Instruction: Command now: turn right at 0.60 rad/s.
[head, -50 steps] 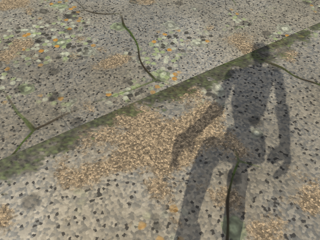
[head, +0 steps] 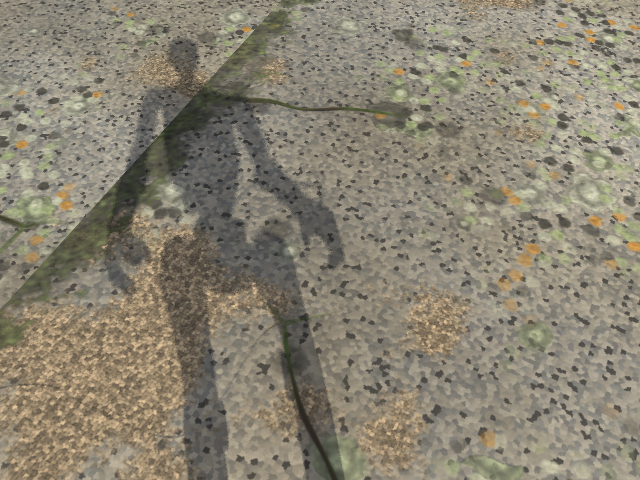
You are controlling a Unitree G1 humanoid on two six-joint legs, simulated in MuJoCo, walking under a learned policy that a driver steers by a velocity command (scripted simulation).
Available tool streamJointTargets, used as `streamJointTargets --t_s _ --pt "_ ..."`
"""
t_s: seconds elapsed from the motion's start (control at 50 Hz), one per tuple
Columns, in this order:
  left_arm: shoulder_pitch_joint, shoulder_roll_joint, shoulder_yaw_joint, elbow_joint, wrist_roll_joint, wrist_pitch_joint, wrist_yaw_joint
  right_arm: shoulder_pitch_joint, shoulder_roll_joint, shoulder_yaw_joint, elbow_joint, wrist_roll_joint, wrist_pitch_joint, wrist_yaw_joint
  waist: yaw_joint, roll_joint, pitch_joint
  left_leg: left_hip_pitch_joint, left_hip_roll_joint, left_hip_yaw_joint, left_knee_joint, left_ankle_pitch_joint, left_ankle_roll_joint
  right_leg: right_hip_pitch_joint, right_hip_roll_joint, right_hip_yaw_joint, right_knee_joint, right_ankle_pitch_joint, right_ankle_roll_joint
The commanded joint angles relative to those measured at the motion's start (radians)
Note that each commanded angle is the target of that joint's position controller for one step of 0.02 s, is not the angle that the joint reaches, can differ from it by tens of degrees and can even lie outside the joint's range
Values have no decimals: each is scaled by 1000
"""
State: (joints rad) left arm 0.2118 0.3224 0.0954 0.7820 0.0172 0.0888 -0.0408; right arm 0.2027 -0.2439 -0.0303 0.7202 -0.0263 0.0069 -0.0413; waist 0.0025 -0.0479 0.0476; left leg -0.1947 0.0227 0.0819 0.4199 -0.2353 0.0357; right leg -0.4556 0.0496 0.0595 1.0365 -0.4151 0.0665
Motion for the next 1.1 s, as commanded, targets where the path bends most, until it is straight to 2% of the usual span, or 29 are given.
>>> streamJointTargets --t_s 0.02,0.12,0.16,0.18,0.2,0.22,0.24,0.26,0.28,0.3,0.32,0.36,0.4,0.44,0.58,0.62,0.64,0.66,0.68,0.7,0.72,0.74,0.76,0.78,0.82,0.92,1.02,1.06,1.1 --pt "-61 43 -2 -93 -6 -8 -8 62 -183 -55 -31 -2 -7 4 -43 217 -75 204 249 -145 -53 518 170 -77 -15 -55 -115 -36 -1" --pt "-67 41 -11 -121 -20 -13 -7 38 -214 -69 -25 -3 -2 26 -39 252 -90 126 270 -91 -1 518 150 108 -14 -131 -329 -44 -55" --pt "-28 35 -13 -116 -13 -24 -2 19 -221 -72 -21 10 4 29 -1 225 -99 80 264 -55 77 452 107 214 -2 -147 -513 69 -84" --pt "1 46 -11 -108 -1 -36 8 32 -215 -73 -12 14 7 30 23 164 -107 9 246 -15 159 339 51 313 -3 -111 -657 203 -99" --pt "34 134 7 -107 17 -53 19 66 -171 -63 -22 8 14 33 27 -57 -118 -185 166 65 390 44 -20 455 -183 162 -770 288 -140" --pt "62 286 41 -123 0 -59 21 17 -97 -38 -101 0 25 26 27 -255 -87 -427 -17 54 537 -424 -75 459 -442 496 -732 739 -304" --pt "132 243 44 -103 -11 -59 23 -37 -142 -44 -95 -3 38 13 93 -120 -124 -417 11 -81 670 -424 -75 454 -432 440 -703 758 -386" --pt "79 180 22 -102 -12 -55 29 -34 -149 -48 -83 11 42 16 50 -80 -68 -425 25 -105 701 -340 -71 409 -364 348 -706 690 -371" --pt "-4 136 7 -113 -11 -49 35 -22 -157 -52 -66 19 36 21 11 -61 -25 -409 38 -120 664 -246 -68 357 -284 275 -722 604 -321" --pt "-48 118 0 -121 -16 -48 42 -14 -173 -59 -61 9 33 24 -6 -83 -21 -400 37 -117 643 -191 -70 354 -235 244 -723 592 -288" --pt "-36 108 -2 -120 -16 -49 44 20 -183 -61 -45 -9 31 33 -6 -90 -64 -370 26 -104 650 -152 -77 363 -202 231 -738 512 -285" --pt "9 118 1 -110 -12 -54 34 19 -175 -60 -41 -14 33 49 8 -70 -84 -382 18 -102 627 -113 -80 374 -185 277 -793 178 -293" --pt "47 127 4 -96 -7 -61 28 -30 -165 -58 -54 -14 32 58 27 -77 -32 -434 13 -105 554 -98 -85 375 -187 347 -850 -54 -305" --pt "83 134 6 -83 -2 -71 27 -63 -159 -56 -59 -16 23 60 41 -80 -3 -456 9 -109 483 -85 -90 382 -196 388 -868 -91 -315" --pt "144 162 16 -63 7 -103 24 -150 -141 -42 -87 -3 -20 61 66 -65 4 -346 -28 -117 261 -96 -74 319 -182 457 -814 -66 -331" --pt "126 163 18 -69 8 -108 20 -131 -141 -39 -90 7 -32 56 45 -65 3 -236 -46 -122 194 -104 -59 251 -171 486 -792 -62 -318" --pt "96 161 18 -76 8 -110 20 -85 -139 -38 -79 13 -39 50 11 -59 1 -126 -55 -125 133 -90 -50 184 -154 487 -771 -50 -298" --pt "53 156 17 -85 3 -111 22 -5 -131 -37 -56 16 -48 40 -47 -35 -2 41 -63 -118 33 -23 -39 83 -116 466 -719 -50 -266" --pt "44 124 10 -87 -2 -117 25 81 -160 -46 -31 10 -60 26 -94 22 -25 227 -33 -144 -19 -20 -32 -38 -58 416 -619 -82 -224" --pt "49 42 -14 -102 -8 -130 26 190 -245 -62 -22 -8 -70 10 -135 183 -91 385 181 -366 -126 -258 2 -151 31 277 -371 -173 -173" --pt "27 33 -20 -142 -13 -131 29 238 -359 -88 -13 -19 -64 8 -132 342 -116 389 387 -794 -289 -617 90 -304 150 110 -135 -214 -154" --pt "52 91 -12 -122 14 -123 32 172 -302 -80 -13 -17 -58 11 -66 215 -20 271 399 -786 -281 -650 116 -324 32 114 5 -113 -155" --pt "51 102 -7 -97 21 -121 20 118 -224 -60 -28 -5 -61 18 -42 138 32 192 346 -669 -271 -558 107 -302 3 105 30 -33 -153" --pt "70 86 -9 -78 16 -118 5 74 -179 -48 -36 -2 -65 23 -14 124 46 157 288 -534 -278 -414 88 -271 -25 90 23 39 -138" --pt "63 64 -15 -65 27 -111 -17 89 -144 -34 -17 -3 -80 25 -19 162 28 140 209 -357 -284 -161 82 -243 -36 55 56 137 -116" --pt "-50 37 -31 -97 27 -110 -25 180 -135 -34 50 7 -110 51 -32 151 26 183 191 -194 -274 231 116 -310 -27 49 -12 236 -91" --pt "-239 -10 -68 -154 26 -115 -40 225 -145 -32 109 14 -105 52 -59 166 39 138 173 -83 -277 385 113 -148 -56 -107 -349 313 -95" --pt "-252 -4 -72 -155 26 -116 -35 261 -164 -35 140 15 -99 49 -57 168 42 169 206 -90 -252 484 113 -78 -51 -139 -420 288 -126" --pt "-177 21 -63 -129 29 -122 -17 263 -189 -38 161 16 -91 45 -8 168 -1 216 219 -69 -122 789 100 47 -5 -160 -473 231 -169"
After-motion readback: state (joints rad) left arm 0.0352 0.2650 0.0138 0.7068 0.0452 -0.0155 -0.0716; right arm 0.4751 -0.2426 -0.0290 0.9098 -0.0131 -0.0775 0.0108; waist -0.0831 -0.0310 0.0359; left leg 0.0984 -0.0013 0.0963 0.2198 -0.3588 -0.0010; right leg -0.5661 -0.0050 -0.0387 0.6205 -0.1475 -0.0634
